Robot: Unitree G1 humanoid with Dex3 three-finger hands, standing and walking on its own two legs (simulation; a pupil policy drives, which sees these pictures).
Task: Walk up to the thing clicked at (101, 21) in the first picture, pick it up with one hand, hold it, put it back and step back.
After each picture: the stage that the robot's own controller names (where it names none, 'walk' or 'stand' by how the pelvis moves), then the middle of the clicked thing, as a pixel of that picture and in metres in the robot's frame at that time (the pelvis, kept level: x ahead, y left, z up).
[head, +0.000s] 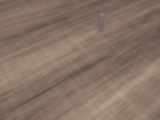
stand; (101, 22) +1.71 -0.20 -0.65
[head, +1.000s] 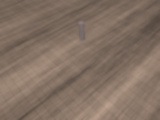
walk; (81, 31) +1.60 +0.16 -0.64
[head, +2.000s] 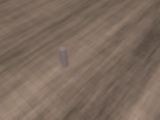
walk; (63, 57) +1.05 +0.28 -0.64
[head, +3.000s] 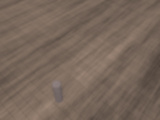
walk; (57, 92) +0.66 +0.21 -0.63
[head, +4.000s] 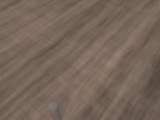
stand; (55, 112) +0.48 +0.22 -0.63
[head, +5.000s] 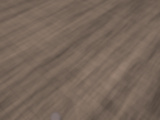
stand; out of the picture +0.44 +0.20 -0.65
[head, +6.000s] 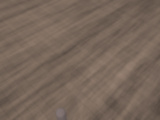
stand; (62, 119) +0.46 +0.18 -0.65
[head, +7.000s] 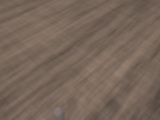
stand; (59, 118) +0.48 +0.20 -0.66
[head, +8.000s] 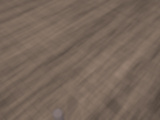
stand; out of the picture +0.47 +0.20 -0.66
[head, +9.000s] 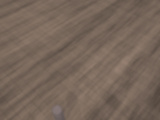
go down; (59, 116) +0.47 +0.21 -0.65
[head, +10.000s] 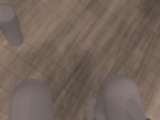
go down; (11, 29) +0.54 +0.24 -0.24
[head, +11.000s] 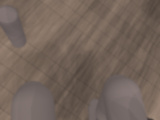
close in; (14, 30) +0.54 +0.24 -0.24
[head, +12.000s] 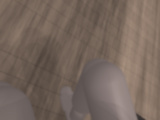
close in; out of the picture +0.53 +0.28 -0.17
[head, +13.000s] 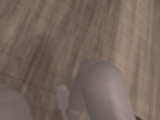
close; out of the picture +0.52 +0.27 -0.17
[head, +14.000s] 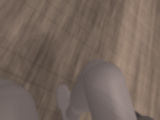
lift; out of the picture +0.47 +0.24 -0.18
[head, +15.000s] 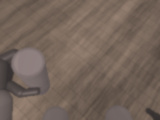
lift; (36, 76) +0.34 +0.16 +0.01
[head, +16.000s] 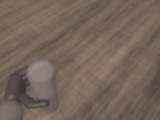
hold; (46, 91) +0.31 +0.14 +0.02
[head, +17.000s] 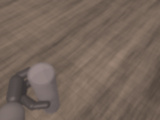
hold; (47, 92) +0.31 +0.14 +0.02
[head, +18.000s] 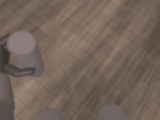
crouch; (30, 59) +0.42 +0.17 -0.04
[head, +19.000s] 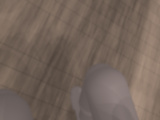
lower; out of the picture +0.53 +0.23 -0.12
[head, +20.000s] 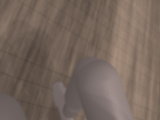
lower; out of the picture +0.50 +0.25 -0.18
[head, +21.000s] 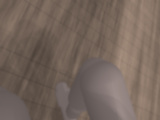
lower; out of the picture +0.49 +0.25 -0.18
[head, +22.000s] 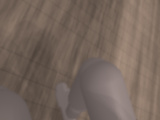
lower; out of the picture +0.48 +0.25 -0.18
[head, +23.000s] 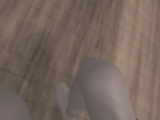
loosen; out of the picture +0.48 +0.24 -0.18
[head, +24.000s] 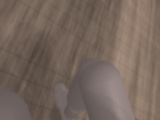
withdraw; out of the picture +0.49 +0.24 -0.18
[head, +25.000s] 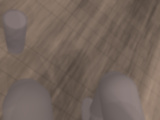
stand; (15, 36) +0.50 +0.21 -0.20
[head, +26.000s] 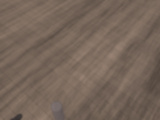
stand; (58, 113) +0.44 +0.16 -0.57
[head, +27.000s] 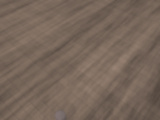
stand; out of the picture +0.44 +0.16 -0.60
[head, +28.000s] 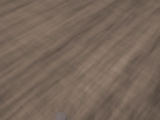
stand; out of the picture +0.43 +0.15 -0.60
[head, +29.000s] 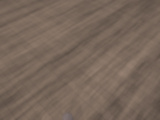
walk; out of the picture +0.45 +0.15 -0.65
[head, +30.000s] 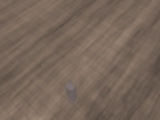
walk; (71, 92) +0.54 +0.13 -0.64
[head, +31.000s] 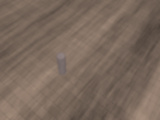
walk; (61, 64) +0.81 +0.19 -0.63
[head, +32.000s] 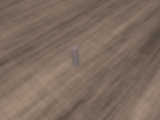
stand; (75, 56) +1.11 +0.17 -0.64
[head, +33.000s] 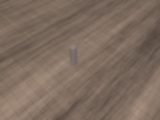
stand; (73, 55) +1.10 +0.15 -0.66
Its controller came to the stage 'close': yes
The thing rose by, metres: 0.68
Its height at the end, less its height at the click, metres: +0.00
